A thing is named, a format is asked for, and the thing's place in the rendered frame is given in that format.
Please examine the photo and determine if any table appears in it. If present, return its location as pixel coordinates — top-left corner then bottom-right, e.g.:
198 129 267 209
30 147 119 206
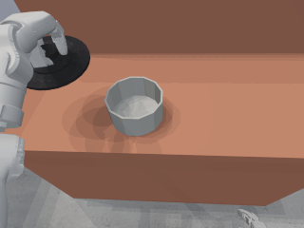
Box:
0 0 304 206

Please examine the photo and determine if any right robot hand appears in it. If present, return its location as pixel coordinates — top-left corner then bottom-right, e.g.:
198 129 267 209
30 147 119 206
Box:
237 209 267 228

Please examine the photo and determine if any pot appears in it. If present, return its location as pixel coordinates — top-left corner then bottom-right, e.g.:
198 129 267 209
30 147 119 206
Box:
104 76 163 137

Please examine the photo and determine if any left robot hand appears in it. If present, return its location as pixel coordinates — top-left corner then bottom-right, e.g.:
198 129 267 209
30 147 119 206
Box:
5 10 67 68

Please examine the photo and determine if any knob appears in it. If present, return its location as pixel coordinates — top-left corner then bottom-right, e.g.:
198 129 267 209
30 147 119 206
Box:
40 44 59 61

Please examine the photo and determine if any left robot forearm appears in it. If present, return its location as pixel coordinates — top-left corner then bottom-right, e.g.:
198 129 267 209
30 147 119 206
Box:
0 18 38 132

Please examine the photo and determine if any lid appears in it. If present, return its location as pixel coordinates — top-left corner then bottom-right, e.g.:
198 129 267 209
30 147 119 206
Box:
27 35 90 90

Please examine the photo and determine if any left robot upper arm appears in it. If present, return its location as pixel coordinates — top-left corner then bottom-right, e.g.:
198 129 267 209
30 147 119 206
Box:
0 133 25 228

